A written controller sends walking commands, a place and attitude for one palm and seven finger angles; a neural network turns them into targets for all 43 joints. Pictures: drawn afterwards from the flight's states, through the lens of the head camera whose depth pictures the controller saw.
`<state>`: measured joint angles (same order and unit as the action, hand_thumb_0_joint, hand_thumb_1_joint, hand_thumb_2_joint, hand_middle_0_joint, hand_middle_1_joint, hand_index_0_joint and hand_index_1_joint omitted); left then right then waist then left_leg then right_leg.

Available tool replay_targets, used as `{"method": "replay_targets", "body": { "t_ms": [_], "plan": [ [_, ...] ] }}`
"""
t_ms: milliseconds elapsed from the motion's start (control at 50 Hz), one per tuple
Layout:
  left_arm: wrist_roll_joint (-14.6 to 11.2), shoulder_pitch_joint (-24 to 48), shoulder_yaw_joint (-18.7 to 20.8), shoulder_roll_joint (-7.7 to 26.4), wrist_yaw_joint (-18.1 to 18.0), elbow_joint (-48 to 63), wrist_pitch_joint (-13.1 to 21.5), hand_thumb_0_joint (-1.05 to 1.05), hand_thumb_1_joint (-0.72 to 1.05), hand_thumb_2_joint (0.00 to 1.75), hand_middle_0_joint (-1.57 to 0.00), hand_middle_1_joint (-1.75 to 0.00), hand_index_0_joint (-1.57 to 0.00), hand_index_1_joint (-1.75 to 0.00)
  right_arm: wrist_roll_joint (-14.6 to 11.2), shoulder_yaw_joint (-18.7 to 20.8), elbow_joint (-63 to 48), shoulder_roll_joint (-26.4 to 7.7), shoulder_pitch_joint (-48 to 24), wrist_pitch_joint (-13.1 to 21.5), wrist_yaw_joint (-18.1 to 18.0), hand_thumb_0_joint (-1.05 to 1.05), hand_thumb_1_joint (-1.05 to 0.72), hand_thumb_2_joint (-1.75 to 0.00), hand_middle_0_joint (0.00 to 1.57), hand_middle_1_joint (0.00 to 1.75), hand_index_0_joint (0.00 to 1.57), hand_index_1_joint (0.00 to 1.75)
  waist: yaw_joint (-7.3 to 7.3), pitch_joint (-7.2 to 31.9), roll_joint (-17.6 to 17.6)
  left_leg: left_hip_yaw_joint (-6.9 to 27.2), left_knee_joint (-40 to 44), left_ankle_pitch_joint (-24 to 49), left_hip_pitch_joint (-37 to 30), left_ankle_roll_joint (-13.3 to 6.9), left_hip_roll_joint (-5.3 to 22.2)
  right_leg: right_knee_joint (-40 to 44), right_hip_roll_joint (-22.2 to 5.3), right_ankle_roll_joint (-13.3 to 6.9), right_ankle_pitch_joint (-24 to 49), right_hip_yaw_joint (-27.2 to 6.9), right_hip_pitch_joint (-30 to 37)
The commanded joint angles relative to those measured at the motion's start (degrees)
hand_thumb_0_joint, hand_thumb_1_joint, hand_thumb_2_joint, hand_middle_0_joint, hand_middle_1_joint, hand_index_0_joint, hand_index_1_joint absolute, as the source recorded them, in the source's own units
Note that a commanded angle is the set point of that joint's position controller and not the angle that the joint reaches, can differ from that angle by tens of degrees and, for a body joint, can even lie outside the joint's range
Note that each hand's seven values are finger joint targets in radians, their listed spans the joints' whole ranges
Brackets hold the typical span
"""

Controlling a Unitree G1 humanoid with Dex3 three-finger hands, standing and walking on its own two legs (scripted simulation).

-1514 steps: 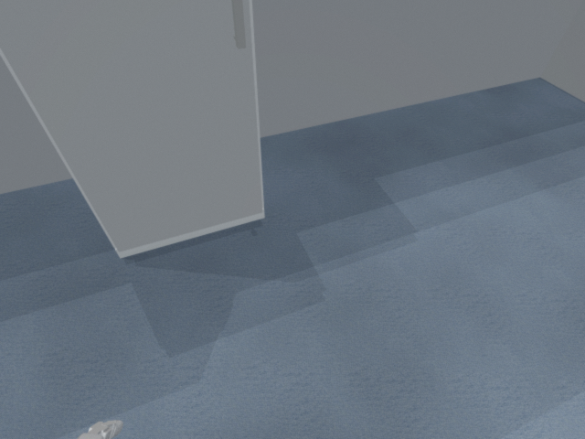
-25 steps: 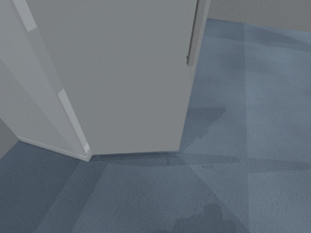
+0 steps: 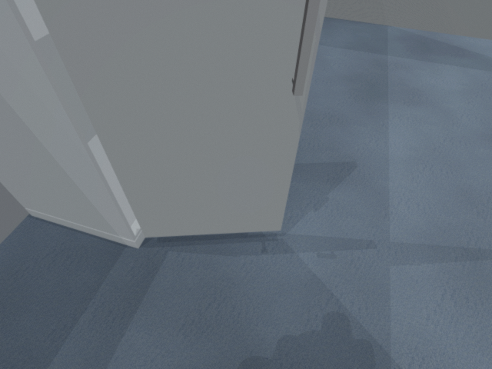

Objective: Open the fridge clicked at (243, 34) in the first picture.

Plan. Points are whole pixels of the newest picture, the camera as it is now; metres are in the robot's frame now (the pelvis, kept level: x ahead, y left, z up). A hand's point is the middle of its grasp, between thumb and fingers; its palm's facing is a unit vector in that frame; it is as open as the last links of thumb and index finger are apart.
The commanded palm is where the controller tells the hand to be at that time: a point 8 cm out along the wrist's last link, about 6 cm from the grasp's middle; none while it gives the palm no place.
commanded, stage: look to check the result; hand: right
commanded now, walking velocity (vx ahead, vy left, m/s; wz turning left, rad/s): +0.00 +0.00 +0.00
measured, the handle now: (304, 36) +0.75 -0.08 +0.19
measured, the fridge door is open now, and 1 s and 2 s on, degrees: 69 69 69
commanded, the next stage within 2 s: stand and wait in 0.14 s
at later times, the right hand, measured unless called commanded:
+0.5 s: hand out of the picture +0.02 -0.17 -0.18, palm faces +0.01 +0.98 -0.19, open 7.3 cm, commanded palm none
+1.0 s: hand out of the picture +0.02 -0.16 -0.18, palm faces +0.01 +0.98 -0.18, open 7.3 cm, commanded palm none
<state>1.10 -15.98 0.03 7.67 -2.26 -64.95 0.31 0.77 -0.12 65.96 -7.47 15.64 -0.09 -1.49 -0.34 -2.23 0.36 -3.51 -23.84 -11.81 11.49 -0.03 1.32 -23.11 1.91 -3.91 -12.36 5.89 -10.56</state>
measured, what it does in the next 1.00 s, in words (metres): stands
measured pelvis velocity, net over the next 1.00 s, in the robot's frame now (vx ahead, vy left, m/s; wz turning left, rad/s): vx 0.02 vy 0.01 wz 0.00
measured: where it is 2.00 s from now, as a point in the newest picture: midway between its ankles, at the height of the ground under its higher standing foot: outside the picture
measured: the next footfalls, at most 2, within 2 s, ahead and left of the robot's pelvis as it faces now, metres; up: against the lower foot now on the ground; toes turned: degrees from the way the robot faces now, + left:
none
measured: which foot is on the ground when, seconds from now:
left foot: down 0.00-1.00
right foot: down 0.00-1.00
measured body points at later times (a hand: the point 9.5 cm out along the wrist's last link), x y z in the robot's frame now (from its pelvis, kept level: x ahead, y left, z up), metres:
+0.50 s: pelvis +0.01 +0.01 +0.00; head +0.03 +0.01 +0.45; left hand +0.00 +0.23 -0.16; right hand +0.02 -0.22 -0.16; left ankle +0.01 +0.12 -0.74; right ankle +0.00 -0.07 -0.74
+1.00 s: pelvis +0.02 +0.01 +0.00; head +0.04 +0.01 +0.45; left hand +0.02 +0.23 -0.16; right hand +0.02 -0.21 -0.16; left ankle +0.01 +0.12 -0.74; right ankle +0.00 -0.07 -0.74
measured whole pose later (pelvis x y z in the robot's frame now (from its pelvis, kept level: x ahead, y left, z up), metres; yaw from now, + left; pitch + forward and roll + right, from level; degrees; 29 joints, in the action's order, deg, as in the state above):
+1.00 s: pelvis +0.02 +0.01 +0.00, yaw +0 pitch +0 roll +0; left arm 0.9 -14.0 -0.3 8.4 -2.2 -66.0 0.5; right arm 0.5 -0.5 65.9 -9.0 13.6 0.4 -1.5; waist -0.4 -2.7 -0.1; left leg -4.0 -21.8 -12.4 9.1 -0.7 0.6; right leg -21.6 1.3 -2.9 -12.9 5.2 -8.5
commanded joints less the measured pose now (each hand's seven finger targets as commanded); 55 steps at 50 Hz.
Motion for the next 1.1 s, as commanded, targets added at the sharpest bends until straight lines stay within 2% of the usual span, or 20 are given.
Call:
{"method": "replay_targets", "body": {
  "t_ms": [0,60,120,180,400,460,600,680,920,1020,1080],
  "plan": [
    [0.2,-4.3,0.8,6.1,-0.2,1.5,0.3,0.00,0.90,0.90,-0.20,-0.30,-0.20,-0.30,0.1,1.2,-1.6,-5.7,3.1,0.8,-0.6,0.00,-0.90,-0.90,0.20,0.30,0.20,0.30,-0.11,-1.7,0.2,4.8,3.6,1.4,0.4,-1.8,4.3,6.5,-8.7,0.8,1.8,-9.4,-2.2],
    [0.3,-4.1,0.8,5.9,-0.2,1.4,0.3,0.00,0.90,0.90,-0.20,-0.30,-0.20,-0.30,0.1,1.2,-1.7,-5.5,2.7,0.7,-0.5,0.00,-0.90,-0.90,0.20,0.30,0.20,0.30,-0.12,-2.0,0.6,4.8,3.3,1.4,0.6,-1.8,4.5,7.1,-8.8,0.7,1.1,-9.6,-2.4],
    [0.2,-3.7,0.9,6.0,-0.1,1.5,0.3,0.00,0.90,0.90,-0.20,-0.30,-0.20,-0.30,0.1,1.2,-1.8,-5.7,2.7,0.9,-0.5,0.00,-0.90,-0.90,0.20,0.30,0.20,0.30,-0.11,-1.1,-1.0,5.2,3.7,2.1,0.3,-1.9,4.8,6.2,-8.6,0.7,2.4,-9.0,-1.5],
    [0.3,-3.7,0.8,6.1,-0.2,1.3,0.4,0.00,0.90,0.90,-0.20,-0.30,-0.20,-0.30,0.1,1.2,-1.9,-5.8,2.2,0.9,-0.5,0.00,-0.90,-0.90,0.20,0.30,0.20,0.30,-0.21,-1.0,0.0,5.2,3.4,2.9,0.2,-1.9,4.7,6.0,-8.6,0.8,4.0,-8.9,-1.3],
    [0.1,-2.9,0.8,6.7,-0.1,1.2,0.4,0.00,0.90,0.90,-0.20,-0.30,-0.20,-0.30,0.0,1.2,-2.2,-6.9,1.6,1.1,-0.5,0.00,-0.90,-0.90,0.20,0.30,0.20,0.30,-0.03,0.0,-0.4,5.5,4.0,4.6,-0.8,-2.0,5.0,5.1,-8.5,1.0,7.3,-8.6,0.2],
    [0.1,-2.8,0.7,6.4,-0.1,0.9,0.3,0.00,0.90,0.90,-0.20,-0.30,-0.20,-0.30,-0.1,1.2,-2.0,-6.8,1.0,1.0,-0.5,0.00,-0.90,-0.90,0.20,0.30,0.20,0.30,-0.19,-0.9,-0.3,5.4,4.3,3.4,-0.7,-1.9,5.0,5.8,-8.6,1.1,5.6,-8.7,-0.4],
    [0.0,-2.5,0.6,6.9,-0.1,1.0,0.4,0.00,0.90,0.90,-0.20,-0.30,-0.20,-0.30,-0.1,1.1,-2.0,-7.4,1.2,1.3,-0.5,0.00,-0.90,-0.90,0.20,0.30,0.20,0.30,-0.16,0.6,-0.9,5.5,4.7,6.1,-1.8,-2.1,5.3,5.0,-8.6,1.2,8.7,-8.3,1.1],
    [0.1,-2.2,0.5,6.5,-0.1,0.5,0.3,0.00,0.90,0.90,-0.20,-0.30,-0.20,-0.30,-0.2,0.9,-1.7,-6.8,0.9,1.2,-0.4,0.00,-0.90,-0.90,0.20,0.30,0.20,0.30,-0.22,-1.1,-0.5,5.7,5.3,4.4,-1.1,-2.0,5.3,5.7,-8.5,1.4,6.9,-8.4,0.7],
    [0.0,-2.2,0.4,6.7,-0.2,0.3,0.6,0.00,0.90,0.90,-0.20,-0.30,-0.20,-0.30,-0.2,0.8,-1.5,-7.1,1.2,1.4,-0.4,0.00,-0.90,-0.90,0.20,0.30,0.20,0.30,-0.17,0.6,-0.7,5.4,5.2,7.7,-2.6,-2.1,5.6,5.3,-8.7,1.3,10.7,-8.3,2.2],
    [0.0,-2.2,0.4,6.6,-0.3,0.1,0.5,0.00,0.90,0.90,-0.20,-0.30,-0.20,-0.30,-0.2,0.8,-1.4,-7.1,1.1,1.3,-0.5,0.00,-0.90,-0.90,0.20,0.30,0.20,0.30,-0.19,-0.3,0.1,5.2,5.4,7.1,-2.6,-2.0,5.6,5.6,-8.7,1.4,10.6,-8.4,2.0],
    [0.0,-2.3,0.3,6.7,-0.3,0.0,0.5,0.00,0.90,0.90,-0.20,-0.30,-0.20,-0.30,-0.3,0.7,-1.2,-6.9,1.2,1.3,-0.4,0.00,-0.90,-0.90,0.20,0.30,0.20,0.30,-0.18,-0.8,-0.7,5.4,5.8,6.1,-2.4,-2.0,5.5,5.9,-8.7,1.4,9.3,-8.4,1.8]
  ]
}}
